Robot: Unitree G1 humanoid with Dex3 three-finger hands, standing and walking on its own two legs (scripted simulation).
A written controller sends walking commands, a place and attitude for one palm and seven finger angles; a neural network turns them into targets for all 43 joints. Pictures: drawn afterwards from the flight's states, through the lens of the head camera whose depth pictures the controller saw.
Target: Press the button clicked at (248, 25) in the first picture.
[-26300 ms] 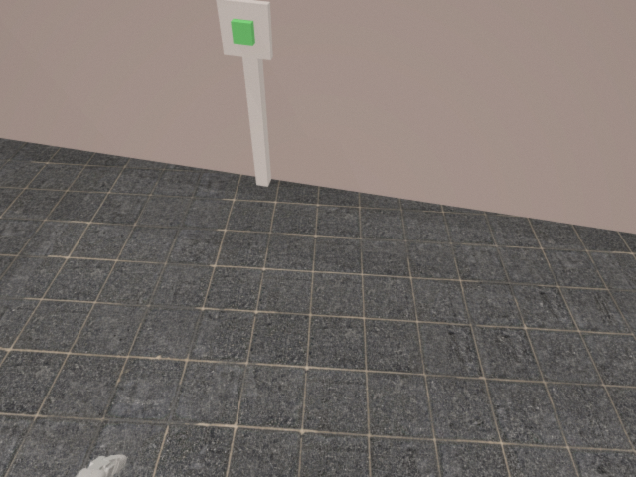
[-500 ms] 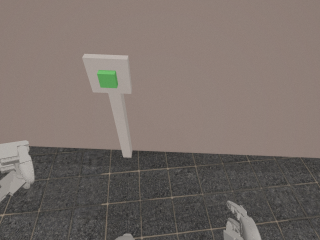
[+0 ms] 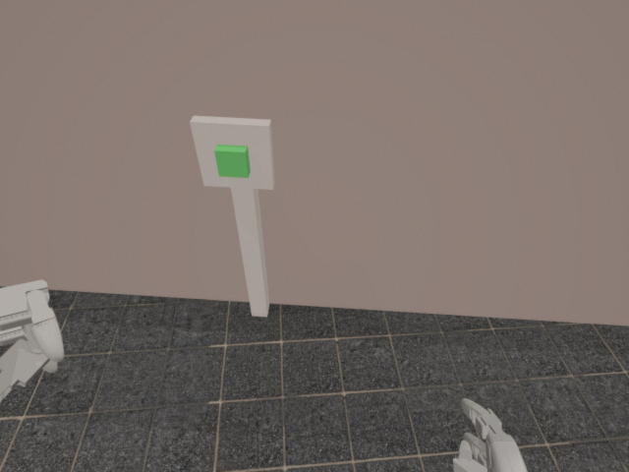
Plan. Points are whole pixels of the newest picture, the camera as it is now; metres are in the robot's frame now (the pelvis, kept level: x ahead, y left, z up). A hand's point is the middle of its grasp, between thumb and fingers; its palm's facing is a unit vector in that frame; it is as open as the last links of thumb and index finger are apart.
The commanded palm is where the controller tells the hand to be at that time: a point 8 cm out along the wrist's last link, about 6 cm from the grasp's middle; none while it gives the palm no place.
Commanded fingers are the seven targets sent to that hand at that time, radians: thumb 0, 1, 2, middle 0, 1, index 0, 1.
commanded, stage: stop stepping back and stand still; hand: left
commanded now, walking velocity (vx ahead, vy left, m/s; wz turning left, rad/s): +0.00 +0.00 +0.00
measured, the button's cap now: (233, 160) +0.79 +0.22 -0.04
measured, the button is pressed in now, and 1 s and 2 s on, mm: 0 0 0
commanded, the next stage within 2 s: let the arm hang, fingers relaxed in 0.34 s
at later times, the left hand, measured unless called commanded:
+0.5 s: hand (64, 378) +0.19 +0.27 +0.10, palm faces +0.27 -0.83 -0.48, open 3.0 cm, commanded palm none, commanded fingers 0.00 0.90 0.90 -1.15 -1.34 -1.15 -1.34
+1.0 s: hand out of the picture -0.05 +0.21 -0.17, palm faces +0.04 -0.97 -0.25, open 5.3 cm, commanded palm none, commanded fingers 0.00 0.90 0.90 -0.24 -0.34 -0.24 -0.34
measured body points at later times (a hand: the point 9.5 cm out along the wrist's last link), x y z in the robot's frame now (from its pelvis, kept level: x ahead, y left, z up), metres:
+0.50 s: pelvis -0.01 +0.02 +0.00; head -0.01 +0.01 +0.45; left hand +0.17 +0.31 +0.13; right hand +0.15 -0.22 -0.09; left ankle +0.03 +0.11 -0.73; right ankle -0.01 -0.10 -0.74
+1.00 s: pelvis -0.02 +0.01 +0.00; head -0.01 +0.01 +0.45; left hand -0.05 +0.27 -0.15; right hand -0.01 -0.23 -0.15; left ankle +0.03 +0.11 -0.74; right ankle -0.01 -0.10 -0.74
